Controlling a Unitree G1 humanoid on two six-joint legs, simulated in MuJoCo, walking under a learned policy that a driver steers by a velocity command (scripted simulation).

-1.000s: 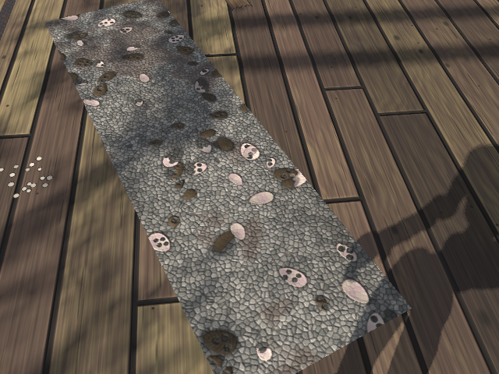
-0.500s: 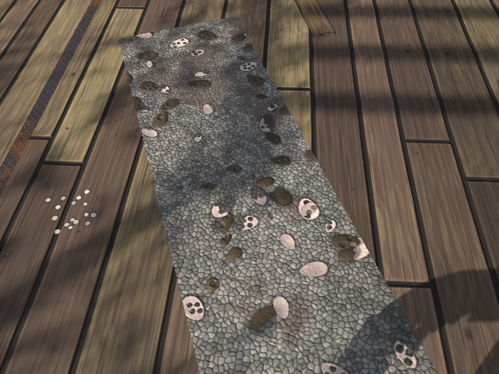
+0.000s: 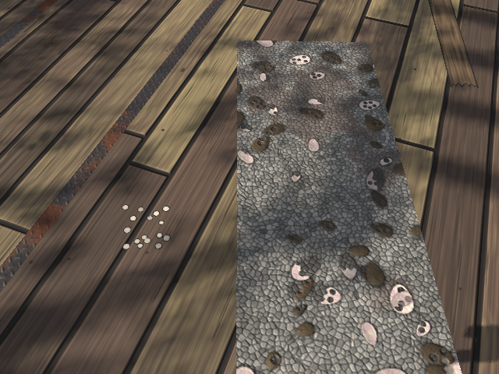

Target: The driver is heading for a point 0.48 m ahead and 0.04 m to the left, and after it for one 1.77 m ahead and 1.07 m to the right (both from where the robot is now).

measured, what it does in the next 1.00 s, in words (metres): walks ahead: right foot, then left foot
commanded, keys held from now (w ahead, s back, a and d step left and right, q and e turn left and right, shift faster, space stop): w+q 0.42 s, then w+e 0.58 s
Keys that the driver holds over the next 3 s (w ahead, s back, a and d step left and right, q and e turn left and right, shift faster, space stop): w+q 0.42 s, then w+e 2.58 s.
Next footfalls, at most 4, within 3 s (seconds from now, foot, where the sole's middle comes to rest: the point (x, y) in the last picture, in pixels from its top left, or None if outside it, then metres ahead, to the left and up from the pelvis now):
0.32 right None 0.38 -0.11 -0.78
0.78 left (190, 348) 0.53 0.16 -0.78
1.30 right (261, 253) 0.82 -0.04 -0.78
1.82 left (234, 168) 1.16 0.04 -0.78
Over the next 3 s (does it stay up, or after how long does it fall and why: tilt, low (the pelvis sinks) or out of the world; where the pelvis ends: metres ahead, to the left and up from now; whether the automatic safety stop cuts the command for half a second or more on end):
stays up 1.45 -0.40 -0.01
